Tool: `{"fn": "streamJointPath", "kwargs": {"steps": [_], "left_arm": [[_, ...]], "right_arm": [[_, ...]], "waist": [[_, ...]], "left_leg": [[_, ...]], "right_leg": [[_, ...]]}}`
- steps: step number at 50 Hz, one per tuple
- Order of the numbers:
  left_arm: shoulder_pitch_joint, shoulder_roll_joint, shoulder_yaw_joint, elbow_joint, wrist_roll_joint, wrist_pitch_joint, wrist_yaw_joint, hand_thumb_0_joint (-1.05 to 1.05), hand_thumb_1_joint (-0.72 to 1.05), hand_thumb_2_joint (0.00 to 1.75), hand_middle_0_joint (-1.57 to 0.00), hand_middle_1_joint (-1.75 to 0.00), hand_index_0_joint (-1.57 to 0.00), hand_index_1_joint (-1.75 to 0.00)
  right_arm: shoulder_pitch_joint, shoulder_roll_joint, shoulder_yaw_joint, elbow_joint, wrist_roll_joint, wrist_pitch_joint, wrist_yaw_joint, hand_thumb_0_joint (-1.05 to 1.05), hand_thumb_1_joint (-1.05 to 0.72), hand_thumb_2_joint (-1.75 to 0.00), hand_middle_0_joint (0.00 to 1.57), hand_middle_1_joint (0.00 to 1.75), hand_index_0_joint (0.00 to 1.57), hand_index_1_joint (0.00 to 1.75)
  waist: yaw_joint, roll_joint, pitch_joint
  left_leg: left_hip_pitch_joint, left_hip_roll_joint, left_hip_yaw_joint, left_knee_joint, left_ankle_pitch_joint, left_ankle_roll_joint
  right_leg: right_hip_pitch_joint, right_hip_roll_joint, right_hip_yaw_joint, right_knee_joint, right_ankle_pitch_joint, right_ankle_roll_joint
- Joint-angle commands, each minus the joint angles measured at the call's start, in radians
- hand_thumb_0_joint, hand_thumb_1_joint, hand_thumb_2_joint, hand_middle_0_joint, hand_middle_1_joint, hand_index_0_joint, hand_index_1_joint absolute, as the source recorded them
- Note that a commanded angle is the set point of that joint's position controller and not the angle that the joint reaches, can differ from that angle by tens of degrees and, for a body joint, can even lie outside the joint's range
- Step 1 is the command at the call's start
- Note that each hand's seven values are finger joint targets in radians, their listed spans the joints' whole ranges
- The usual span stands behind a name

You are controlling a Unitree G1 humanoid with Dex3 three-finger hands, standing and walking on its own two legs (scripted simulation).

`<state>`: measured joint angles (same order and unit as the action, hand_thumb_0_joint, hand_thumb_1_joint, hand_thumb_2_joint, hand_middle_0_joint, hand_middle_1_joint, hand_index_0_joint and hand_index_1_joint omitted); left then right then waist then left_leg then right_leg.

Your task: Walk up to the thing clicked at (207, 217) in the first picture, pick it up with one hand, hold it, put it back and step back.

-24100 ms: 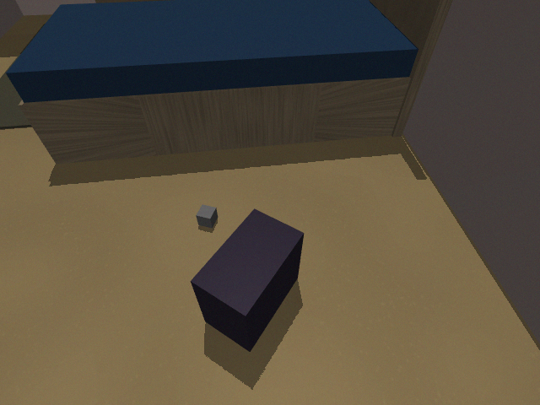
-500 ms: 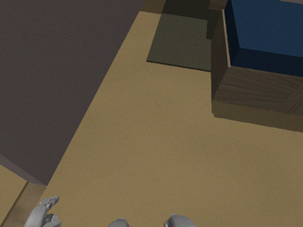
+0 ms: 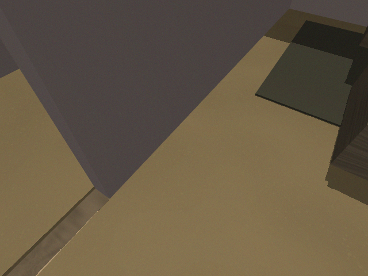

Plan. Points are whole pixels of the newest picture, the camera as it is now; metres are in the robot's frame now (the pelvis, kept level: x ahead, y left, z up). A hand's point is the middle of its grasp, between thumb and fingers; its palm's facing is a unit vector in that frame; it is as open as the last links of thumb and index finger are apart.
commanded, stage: walk up
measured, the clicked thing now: out of the picture +0.09 -1.38 -0.71
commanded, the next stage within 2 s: stand in 1.22 s
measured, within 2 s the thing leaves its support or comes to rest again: neither
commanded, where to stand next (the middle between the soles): +0.10 -0.01 m, yaw +12 degrees
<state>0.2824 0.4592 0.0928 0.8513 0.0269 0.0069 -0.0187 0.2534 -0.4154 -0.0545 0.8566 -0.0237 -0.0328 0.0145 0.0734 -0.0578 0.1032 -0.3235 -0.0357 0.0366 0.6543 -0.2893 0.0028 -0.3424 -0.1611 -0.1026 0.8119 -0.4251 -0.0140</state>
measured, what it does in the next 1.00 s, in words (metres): steps on the spot: right foot, then left foot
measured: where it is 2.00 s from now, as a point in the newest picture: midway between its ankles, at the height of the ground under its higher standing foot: outside the picture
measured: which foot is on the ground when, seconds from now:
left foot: down 0.00-0.28, up 0.30-0.52, down 0.54-1.00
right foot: up 0.00-0.22, down 0.24-1.00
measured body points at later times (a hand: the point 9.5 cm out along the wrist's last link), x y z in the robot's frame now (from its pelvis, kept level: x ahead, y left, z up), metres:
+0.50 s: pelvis +0.02 -0.02 +0.00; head +0.06 -0.03 +0.45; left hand +0.04 +0.30 -0.10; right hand +0.17 -0.33 -0.12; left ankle +0.01 +0.10 -0.69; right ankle +0.09 -0.15 -0.71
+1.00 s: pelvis +0.04 -0.02 +0.02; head +0.05 -0.01 +0.47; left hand +0.06 +0.30 -0.11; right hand +0.21 -0.28 -0.11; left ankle +0.02 +0.10 -0.71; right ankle +0.09 -0.14 -0.71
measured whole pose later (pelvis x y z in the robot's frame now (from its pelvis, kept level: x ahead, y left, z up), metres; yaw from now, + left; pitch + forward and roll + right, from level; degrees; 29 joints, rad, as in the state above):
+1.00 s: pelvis +0.04 -0.02 +0.02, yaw +14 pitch -2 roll +0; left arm 0.09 0.35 0.00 1.06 0.00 -0.02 0.00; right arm 0.10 -0.36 0.01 1.05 0.00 -0.02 0.00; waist 0.01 0.01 0.07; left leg -0.24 -0.01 -0.03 0.58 -0.30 0.01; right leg -0.25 -0.06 -0.06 0.56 -0.27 0.03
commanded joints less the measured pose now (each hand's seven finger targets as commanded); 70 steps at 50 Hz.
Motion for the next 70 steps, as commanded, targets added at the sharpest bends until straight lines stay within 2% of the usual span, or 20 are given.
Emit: {"fn": "streamJointPath", "kwargs": {"steps": [1,4,7,12,13,14,15,16,19,26,27,29,30,35,37,40,42,58,64,70], "left_arm": [[-0.097,0.178,0.025,-0.114,-0.001,-0.017,0.011,0.0,0.9,0.9,-0.2,-0.3,-0.2,-0.3],[-0.023,0.174,0.032,-0.063,-0.01,-0.029,0.007,0.0,0.9,0.9,-0.2,-0.3,-0.2,-0.3],[0.033,0.141,0.032,-0.025,-0.018,-0.029,0.007,0.0,0.9,0.9,-0.2,-0.3,-0.2,-0.3],[0.074,0.145,0.035,0.008,-0.012,-0.053,0.028,0.0,0.9,0.9,-0.2,-0.3,-0.2,-0.3],[0.075,0.186,0.043,0.001,-0.002,-0.058,0.034,0.0,0.9,0.9,-0.2,-0.3,-0.2,-0.3],[0.065,0.256,0.055,-0.012,0.009,-0.064,0.039,0.0,0.9,0.9,-0.2,-0.3,-0.2,-0.3],[-0.016,0.306,0.067,-0.027,0.006,-0.059,0.036,0.0,0.9,0.9,-0.2,-0.3,-0.2,-0.3],[-0.085,0.305,0.067,-0.048,0.007,-0.054,0.034,0.0,0.9,0.9,-0.2,-0.3,-0.2,-0.3],[-0.098,0.218,0.04,-0.039,0.007,-0.056,0.036,0.0,0.9,0.9,-0.2,-0.3,-0.2,-0.3],[-0.136,0.19,0.023,-0.028,-0.003,-0.026,0.023,0.0,0.9,0.9,-0.2,-0.3,-0.2,-0.3],[-0.117,0.15,0.008,-0.021,-0.011,-0.021,0.023,0.0,0.9,0.9,-0.2,-0.3,-0.2,-0.3],[-0.095,0.049,-0.024,-0.028,-0.033,-0.013,0.023,0.0,0.9,0.9,-0.2,-0.3,-0.2,-0.3],[-0.134,0.141,-0.001,-0.003,-0.022,-0.014,0.035,0.0,0.9,0.9,-0.2,-0.3,-0.2,-0.3],[-0.048,0.11,-0.011,0.08,-0.033,-0.046,0.035,0.0,0.9,0.9,-0.2,-0.3,-0.2,-0.3],[-0.091,0.155,-0.004,0.086,-0.021,-0.057,0.043,0.0,0.9,0.9,-0.2,-0.3,-0.2,-0.3],[-0.224,0.162,-0.026,0.064,-0.029,-0.046,0.033,0.0,0.9,0.9,-0.2,-0.3,-0.2,-0.3],[-0.191,0.12,-0.044,0.095,-0.034,-0.042,0.029,0.0,0.9,0.9,-0.2,-0.3,-0.2,-0.3],[-0.278,0.119,-0.05,0.214,-0.024,-0.049,0.021,0.0,0.9,0.9,-0.2,-0.3,-0.2,-0.3],[-0.28,0.107,-0.051,0.239,-0.024,-0.05,0.024,0.0,0.9,0.9,-0.2,-0.3,-0.2,-0.3],[-0.273,0.109,-0.05,0.252,-0.021,-0.046,0.022,0.0,0.9,0.9,-0.2,-0.3,-0.2,-0.3]], "right_arm": [[0.133,-0.398,-0.113,-0.062,-0.003,-0.031,-0.033,0.0,-0.9,-0.9,0.2,0.3,0.2,0.3],[0.041,-0.274,-0.07,-0.083,0.004,-0.033,-0.043,0.0,-0.9,-0.9,0.2,0.3,0.2,0.3],[0.013,-0.259,-0.057,-0.083,0.012,-0.036,-0.037,0.0,-0.9,-0.9,0.2,0.3,0.2,0.3],[-0.072,-0.204,-0.038,-0.111,0.021,0.006,-0.032,0.0,-0.9,-0.9,0.2,0.3,0.2,0.3],[-0.055,-0.162,-0.025,-0.116,0.03,0.011,-0.033,0.0,-0.9,-0.9,0.2,0.3,0.2,0.3],[-0.051,-0.114,-0.014,-0.125,0.033,0.015,-0.036,0.0,-0.9,-0.9,0.2,0.3,0.2,0.3],[-0.023,-0.168,-0.038,-0.098,0.025,0.026,-0.05,0.0,-0.9,-0.9,0.2,0.3,0.2,0.3],[0.003,-0.217,-0.056,-0.075,0.016,0.028,-0.052,0.0,-0.9,-0.9,0.2,0.3,0.2,0.3],[0.017,-0.211,-0.061,-0.027,0.021,0.017,-0.03,0.0,-0.9,-0.9,0.2,0.3,0.2,0.3],[0.067,-0.159,-0.051,0.037,0.011,0.004,-0.011,0.0,-0.9,-0.9,0.2,0.3,0.2,0.3],[0.081,-0.179,-0.056,0.045,0.001,-0.005,-0.019,0.0,-0.9,-0.9,0.2,0.3,0.2,0.3],[-0.016,-0.294,-0.069,-0.003,-0.021,-0.019,-0.034,0.0,-0.9,-0.9,0.2,0.3,0.2,0.3],[-0.039,-0.344,-0.075,0.006,-0.003,-0.015,-0.029,0.0,-0.9,-0.9,0.2,0.3,0.2,0.3],[-0.13,-0.217,-0.023,0.024,0.023,-0.021,-0.029,0.0,-0.9,-0.9,0.2,0.3,0.2,0.3],[-0.1,-0.172,-0.008,0.042,0.039,-0.017,-0.029,0.0,-0.9,-0.9,0.2,0.3,0.2,0.3],[-0.038,-0.18,-0.012,0.107,0.026,-0.01,-0.035,0.0,-0.9,-0.9,0.2,0.3,0.2,0.3],[-0.14,-0.212,-0.013,0.108,0.025,-0.017,-0.03,0.0,-0.9,-0.9,0.2,0.3,0.2,0.3],[-0.246,-0.166,0.018,0.211,0.022,-0.005,-0.016,0.0,-0.9,-0.9,0.2,0.3,0.2,0.3],[-0.257,-0.154,0.016,0.216,0.016,-0.007,-0.016,0.0,-0.9,-0.9,0.2,0.3,0.2,0.3],[-0.268,-0.151,0.014,0.226,0.016,0.0,-0.016,0.0,-0.9,-0.9,0.2,0.3,0.2,0.3]], "waist": [[-0.132,0.211,-0.074],[-0.073,0.149,-0.045],[-0.053,0.213,-0.071],[-0.009,0.206,-0.1],[0.0,0.092,-0.111],[0.001,-0.092,-0.099],[-0.017,-0.151,-0.101],[-0.041,-0.149,-0.057],[-0.061,-0.091,-0.057],[-0.081,-0.097,-0.134],[-0.088,-0.03,-0.16],[-0.058,0.217,-0.109],[-0.09,0.202,-0.081],[-0.016,0.169,-0.141],[-0.041,0.076,-0.199],[-0.103,0.033,-0.158],[-0.058,0.083,-0.148],[-0.066,0.062,-0.13],[-0.069,0.056,-0.167],[-0.066,0.07,-0.146]], "left_leg": [[0.166,0.442,-0.772,-0.392,-0.361,0.322],[0.148,0.28,-0.45,-0.254,-0.018,0.234],[0.008,0.23,-0.344,-0.208,0.225,0.202],[-0.184,0.116,-0.212,0.017,0.212,0.122],[-0.218,0.058,-0.186,0.137,0.138,0.089],[-0.33,-0.051,-0.128,0.31,-0.045,0.045],[-0.264,-0.018,-0.123,0.419,-0.331,0.034],[-0.241,0.032,-0.139,0.472,-0.328,0.027],[-0.213,0.046,-0.082,0.381,-0.237,0.033],[0.057,-0.005,0.042,-0.097,-0.04,0.018],[0.129,0.014,-0.025,-0.159,-0.046,0.028],[0.159,0.329,-0.574,-0.329,-0.166,0.165],[-0.002,0.379,-0.607,-0.327,-0.171,0.253],[0.036,0.199,-0.219,-0.066,0.462,0.126],[0.005,0.141,-0.157,0.009,0.421,0.064],[0.093,0.123,-0.18,-0.152,0.124,0.056],[0.065,0.179,-0.242,-0.173,0.201,0.082],[0.109,0.134,-0.174,-0.307,0.138,0.036],[0.172,0.158,-0.176,-0.322,0.32,0.015],[0.154,0.155,-0.166,-0.37,0.198,0.006]], "right_leg": [[-0.355,0.053,0.136,0.254,-0.207,-0.005],[-0.296,0.041,0.164,0.174,-0.098,-0.013],[-0.104,0.074,0.099,0.074,-0.005,-0.002],[0.181,0.148,0.047,-0.22,0.194,-0.019],[0.199,0.069,0.168,-0.309,0.15,-0.044],[0.202,-0.141,0.469,-0.448,0.054,-0.112],[0.076,-0.318,0.632,-0.52,-0.017,-0.235],[0.015,-0.344,0.663,-0.525,-0.044,-0.277],[0.041,-0.171,0.345,-0.416,0.086,-0.19],[-0.005,-0.075,0.162,-0.222,0.029,-0.134],[-0.051,-0.062,0.137,-0.108,0.035,-0.103],[-0.295,0.11,0.056,0.087,-0.118,-0.001],[-0.185,0.066,0.138,0.107,-0.181,-0.007],[0.08,0.095,0.07,-0.251,0.204,-0.014],[0.21,0.022,0.175,-0.287,0.484,-0.048],[0.069,-0.021,0.203,-0.25,0.333,-0.062],[0.111,0.056,0.109,-0.255,0.282,-0.023],[0.204,0.013,0.128,-0.473,0.239,-0.008],[0.263,0.018,0.132,-0.48,0.372,0.003],[0.262,0.021,0.14,-0.515,0.301,0.004]]}}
